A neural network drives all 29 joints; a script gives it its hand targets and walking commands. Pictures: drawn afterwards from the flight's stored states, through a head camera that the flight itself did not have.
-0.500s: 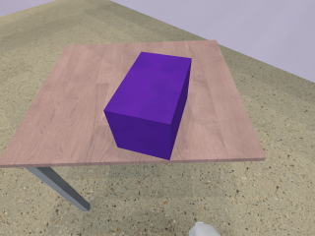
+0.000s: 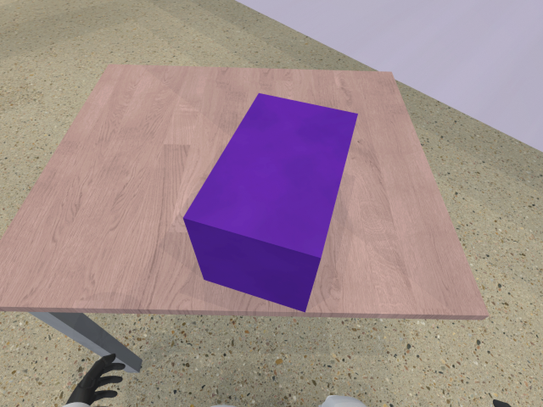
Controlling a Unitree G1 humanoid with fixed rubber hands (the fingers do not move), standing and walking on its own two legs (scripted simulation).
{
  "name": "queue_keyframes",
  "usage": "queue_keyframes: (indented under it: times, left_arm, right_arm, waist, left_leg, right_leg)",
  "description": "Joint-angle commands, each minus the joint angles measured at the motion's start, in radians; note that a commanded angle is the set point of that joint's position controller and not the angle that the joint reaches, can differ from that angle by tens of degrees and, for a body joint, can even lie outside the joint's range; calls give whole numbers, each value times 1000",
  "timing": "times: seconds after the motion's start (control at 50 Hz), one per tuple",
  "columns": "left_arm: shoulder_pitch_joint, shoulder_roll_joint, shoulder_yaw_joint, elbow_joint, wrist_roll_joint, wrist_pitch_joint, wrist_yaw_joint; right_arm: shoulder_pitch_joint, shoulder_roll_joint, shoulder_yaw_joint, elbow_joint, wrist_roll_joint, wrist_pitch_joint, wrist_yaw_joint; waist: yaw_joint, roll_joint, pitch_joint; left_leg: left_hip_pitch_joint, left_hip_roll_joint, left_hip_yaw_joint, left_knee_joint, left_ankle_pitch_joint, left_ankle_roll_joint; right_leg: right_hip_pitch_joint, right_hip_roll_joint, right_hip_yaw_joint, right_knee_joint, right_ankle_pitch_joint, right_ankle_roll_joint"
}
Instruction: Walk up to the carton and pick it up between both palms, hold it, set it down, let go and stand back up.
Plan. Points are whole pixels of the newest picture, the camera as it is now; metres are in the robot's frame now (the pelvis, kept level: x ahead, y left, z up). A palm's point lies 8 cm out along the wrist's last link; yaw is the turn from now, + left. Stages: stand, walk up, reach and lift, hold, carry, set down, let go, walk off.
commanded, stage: walk up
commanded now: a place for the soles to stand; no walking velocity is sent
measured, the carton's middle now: (280, 196) +0.43 +0.02 +0.03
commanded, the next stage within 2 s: none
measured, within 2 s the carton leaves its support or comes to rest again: neither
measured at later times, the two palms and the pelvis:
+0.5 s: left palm out of the picture +0.10 +0.29 -0.09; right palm out of the picture +0.06 -0.32 -0.09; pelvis -0.02 -0.01 +0.01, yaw -1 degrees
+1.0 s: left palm out of the picture +0.06 +0.30 -0.09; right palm out of the picture +0.06 -0.31 -0.09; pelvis -0.03 -0.01 +0.02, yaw -1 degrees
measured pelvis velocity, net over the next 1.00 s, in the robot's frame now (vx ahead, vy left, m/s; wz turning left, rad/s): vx -0.03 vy -0.01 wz -0.01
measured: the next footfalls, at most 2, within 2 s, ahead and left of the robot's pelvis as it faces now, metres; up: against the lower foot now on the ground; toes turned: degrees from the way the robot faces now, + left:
right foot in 0.20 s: +0.03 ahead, -0.15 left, +0.00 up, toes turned -2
right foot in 1.94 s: -0.07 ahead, -0.12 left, +0.00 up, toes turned -1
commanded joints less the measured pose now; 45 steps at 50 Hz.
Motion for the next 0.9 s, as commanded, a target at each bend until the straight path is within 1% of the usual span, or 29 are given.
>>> queue_keyframes:
  times: [0.0, 0.02, 0.06, 0.08, 0.12, 0.14, 0.16, 0.18, 0.2, 0.22, 0.26, 0.28, 0.3, 0.32, 0.34, 0.36, 0.4, 0.44, 0.46, 0.48, 0.52, 0.54, 0.64, 0.66, 0.68, 0.7, 0.76, 0.82, 0.88]
  left_arm:
    - [-17, 185, 71, -25, -7, -12, -2]
    - [-14, 176, 66, -27, -3, -19, -1]
    - [-7, 116, 52, -15, -7, -24, -3]
    - [-14, 137, 52, -11, 5, -28, 0]
    - [9, 124, 40, 9, 5, -46, 2]
    - [58, 126, 48, 37, 16, -52, 13]
    - [37, 168, 60, 47, 31, -54, 16]
    - [70, 205, 83, 43, 41, -58, 19]
    - [71, 297, 82, 43, 45, -55, 16]
    - [-11, 251, 66, 21, 28, -61, 5]
    - [-83, 209, 51, 36, 28, -52, -2]
    - [-106, 219, 61, 24, 25, -46, 5]
    - [-123, 215, 53, 29, 18, -43, 4]
    - [-114, 152, 44, 14, 2, -46, 0]
    - [-49, 137, 31, 42, -2, -46, -2]
    - [3, 155, 32, 43, -1, -50, -5]
    - [-13, 147, 31, 107, 13, -53, -8]
    - [-30, 186, 36, 114, 17, -66, -10]
    - [-81, 200, 38, 100, 16, -69, -11]
    - [-86, 169, 36, 113, 17, -70, -10]
    - [-108, 169, 24, 121, 14, -74, -10]
    - [-80, 170, 24, 146, 15, -71, -14]
    - [-108, 140, 20, 177, 19, -73, -16]
    - [-111, 146, 18, 197, 17, -69, -14]
    - [-86, 152, 17, 195, 12, -71, -14]
    - [-97, 144, 12, 205, 15, -71, -8]
    - [-76, 127, 10, 227, 20, -74, -12]
    - [-67, 141, 9, 246, 21, -77, -10]
    - [-80, 158, 8, 243, 21, -74, -5]
  right_arm:
    - [-23, -266, -70, -90, 3, -37, -19]
    - [-15, -253, -64, -84, 7, -39, -18]
    - [38, -247, -66, -64, -10, -36, -17]
    - [40, -238, -57, -78, 4, -32, -18]
    - [31, -252, -64, -82, -12, -6, -12]
    - [-13, -256, -63, -97, -1, -2, -11]
    - [-20, -217, -56, -98, 13, 2, -12]
    - [-29, -211, -47, -92, 7, 4, -11]
    - [-22, -143, -29, -108, 23, 5, -9]
    - [-24, -159, -33, -97, 20, 7, -15]
    - [11, -176, -44, -51, 15, -1, -4]
    - [8, -163, -40, -26, 18, 0, 5]
    - [46, -159, -41, -2, -1, -5, 11]
    - [7, -196, -48, -17, -3, -13, 10]
    - [-76, -201, -37, -23, -10, -19, 10]
    - [-93, -226, -40, -22, -4, -27, 12]
    - [-100, -207, -28, 1, 1, -24, 18]
    - [-110, -185, -20, 14, -7, -13, 20]
    - [-88, -152, -22, 22, 3, -16, 25]
    - [-93, -187, -19, 46, 1, -18, 22]
    - [-86, -152, -14, 68, 10, -20, 26]
    - [-101, -153, -10, 63, 4, -20, 24]
    - [-124, -147, -14, 109, 3, -22, 24]
    - [-139, -145, -9, 111, 3, -21, 27]
    - [-146, -161, -10, 111, 2, -19, 24]
    - [-162, -155, -17, 128, 7, -15, 29]
    - [-152, -180, -13, 138, 2, -17, 30]
    - [-174, -157, -7, 156, 3, -12, 36]
    - [-173, -158, -7, 174, 6, -14, 35]
  waist:
    - [1, 176, -94]
    - [-13, 231, -127]
    - [-17, 241, -140]
    - [-36, 239, -200]
    - [-25, 220, -257]
    - [5, 223, -244]
    - [-7, 181, -261]
    - [21, 124, -200]
    - [-3, -70, -233]
    - [8, -136, -195]
    - [-34, -98, -147]
    - [-51, -137, -81]
    - [-54, -50, -76]
    - [-19, 14, -56]
    - [25, 83, -137]
    - [43, 59, -207]
    - [28, 103, -117]
    - [19, 59, -116]
    - [2, -20, -139]
    - [3, 55, -100]
    - [-16, 19, -130]
    - [5, 3, -114]
    - [-3, 78, -108]
    - [-3, 32, -120]
    - [13, 93, -121]
    - [-11, 93, -101]
    - [8, 57, -129]
    - [4, 88, -133]
    - [9, 13, -146]
  left_leg:
    - [33, 282, -258, -177, 610, 260]
    - [88, 266, -194, -142, 674, 232]
    - [231, 199, -160, -84, 843, 178]
    - [253, 200, -161, -58, 867, 185]
    - [293, 158, -75, 8, 780, 165]
    - [154, 162, -83, 24, 644, 145]
    - [48, 147, -104, 19, 499, 120]
    - [-87, 108, -53, 74, 414, 85]
    - [-175, 1, -33, 182, 174, 46]
    - [-83, 0, -12, 175, -231, 33]
    - [65, 35, -20, 86, -210, 41]
    - [53, 36, 10, 11, -89, 40]
    - [64, 30, 12, -136, 104, 33]
    - [20, 117, -122, -242, 264, 64]
    - [58, 158, -190, -258, 276, 90]
    - [83, 164, -164, -201, 301, 102]
    - [-41, 125, -136, -227, 102, 77]
    - [8, 62, -49, -217, 93, 45]
    - [62, 57, -47, -209, 128, 36]
    - [26, 75, -51, -235, 154, 46]
    - [76, 86, -67, -257, 205, 41]
    - [81, 78, -72, -265, 198, 42]
    - [97, 98, -67, -321, 173, 44]
    - [86, 106, -88, -340, 131, 41]
    - [58, 114, -78, -352, 98, 41]
    - [57, 112, -103, -364, 64, 39]
    - [71, 116, -107, -382, 62, 38]
    - [66, 100, -78, -349, 112, 32]
    - [121, 101, -68, -323, 161, 38]
  right_leg:
    - [-65, 13, 54, 167, -155, -26]
    - [-68, -3, 57, 148, -155, -18]
    - [-102, 29, -6, -10, -91, -14]
    - [-66, 22, -29, -58, -54, 1]
    - [31, 51, -86, -290, 75, 25]
    - [130, 42, -89, -325, 284, -2]
    - [247, 12, -50, -321, 327, -11]
    - [326, -65, 66, -352, 409, -51]
    - [362, -228, 280, -399, 532, -109]
    - [222, -303, 281, -367, 645, -237]
    - [16, -240, 161, -367, 428, -196]
    - [-14, -190, 86, -342, 292, -151]
    - [16, -150, 42, -318, 246, -99]
    - [48, -74, 24, -240, 252, -37]
    - [103, -47, 1, -221, 268, -22]
    - [142, -56, 42, -233, 274, -34]
    - [167, -73, 39, -349, 119, -39]
    - [136, -118, 120, -418, 184, -50]
    - [120, -144, 122, -424, 215, -54]
    - [129, -118, 83, -396, 226, -48]
    - [145, -114, 63, -445, 238, -30]
    - [141, -112, 75, -466, 243, -24]
    - [146, -100, 63, -488, 180, -25]
    - [149, -101, 58, -483, 170, -17]
    - [162, -113, 67, -492, 182, -20]
    - [126, -103, 53, -496, 125, -19]
    - [185, -85, 41, -478, 191, -15]
    - [189, -103, 58, -537, 161, -19]
    - [146, -111, 51, -538, 129, -15]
